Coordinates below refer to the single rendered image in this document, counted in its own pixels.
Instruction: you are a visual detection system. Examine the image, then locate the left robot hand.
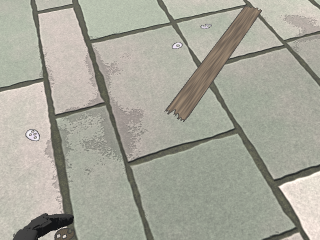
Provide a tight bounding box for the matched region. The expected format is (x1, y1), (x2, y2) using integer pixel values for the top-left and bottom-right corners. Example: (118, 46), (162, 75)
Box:
(13, 213), (74, 240)

